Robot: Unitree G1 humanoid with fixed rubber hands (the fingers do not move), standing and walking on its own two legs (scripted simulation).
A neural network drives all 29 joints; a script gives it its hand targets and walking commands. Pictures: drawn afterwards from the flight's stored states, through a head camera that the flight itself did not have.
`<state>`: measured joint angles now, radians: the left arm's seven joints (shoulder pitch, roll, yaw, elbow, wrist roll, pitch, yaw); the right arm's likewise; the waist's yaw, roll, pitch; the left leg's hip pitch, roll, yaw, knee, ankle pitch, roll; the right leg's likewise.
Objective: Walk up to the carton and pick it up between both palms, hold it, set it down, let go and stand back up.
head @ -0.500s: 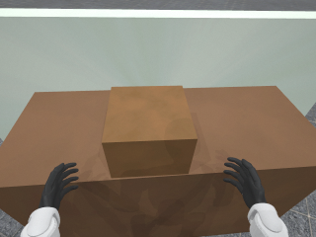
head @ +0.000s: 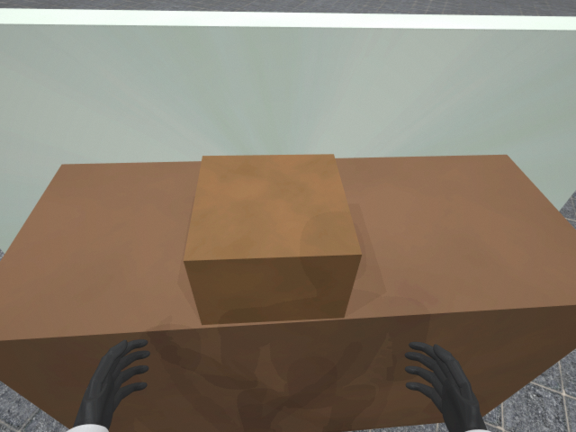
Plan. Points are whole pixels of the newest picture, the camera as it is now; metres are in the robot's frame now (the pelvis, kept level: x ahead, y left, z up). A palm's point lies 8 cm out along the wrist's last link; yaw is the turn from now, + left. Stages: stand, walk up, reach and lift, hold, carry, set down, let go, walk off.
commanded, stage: set down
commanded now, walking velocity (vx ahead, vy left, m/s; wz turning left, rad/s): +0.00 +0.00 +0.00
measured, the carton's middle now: (271, 234) +0.45 +0.05 +0.02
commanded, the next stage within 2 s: let go in 0.96 s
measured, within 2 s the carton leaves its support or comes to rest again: neither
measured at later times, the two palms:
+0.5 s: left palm out of the picture +0.15 +0.24 -0.05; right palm out of the picture +0.16 -0.21 -0.06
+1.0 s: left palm out of the picture +0.16 +0.24 -0.08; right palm out of the picture +0.15 -0.21 -0.09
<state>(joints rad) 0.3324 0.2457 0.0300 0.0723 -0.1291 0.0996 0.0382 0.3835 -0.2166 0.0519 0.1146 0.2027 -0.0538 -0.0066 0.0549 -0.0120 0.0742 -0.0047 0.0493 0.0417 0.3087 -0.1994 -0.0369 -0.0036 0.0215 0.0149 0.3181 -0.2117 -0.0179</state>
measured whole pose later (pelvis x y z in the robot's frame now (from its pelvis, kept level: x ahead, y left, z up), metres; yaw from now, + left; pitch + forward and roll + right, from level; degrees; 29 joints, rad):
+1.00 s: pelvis +0.00 +0.01 -0.01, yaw +0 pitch -5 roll +0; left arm 0.18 0.22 0.00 0.48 0.00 0.14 0.02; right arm 0.19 -0.17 -0.04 0.70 -0.03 -0.20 0.03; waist 0.01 -0.01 0.12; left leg -0.08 0.04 0.05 0.42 -0.26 -0.02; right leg -0.07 0.01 0.02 0.40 -0.25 0.00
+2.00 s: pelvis -0.01 +0.02 -0.01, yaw +3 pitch -6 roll -1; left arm 0.31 0.34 0.04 0.86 0.02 -0.02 0.01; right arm 0.27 -0.34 -0.07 0.92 -0.01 -0.02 0.00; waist 0.00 0.00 0.03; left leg -0.11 0.02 -0.01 0.47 -0.26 -0.01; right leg -0.07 -0.02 -0.04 0.43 -0.26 0.01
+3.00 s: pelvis -0.05 +0.01 +0.00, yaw +5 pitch -4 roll +0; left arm 0.26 0.33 0.00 1.01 0.01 -0.03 0.01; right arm 0.20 -0.33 -0.03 1.02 0.00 -0.01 0.00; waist 0.01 0.03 0.04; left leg -0.17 0.00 -0.04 0.40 -0.15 -0.02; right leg -0.13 -0.02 -0.05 0.40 -0.19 0.01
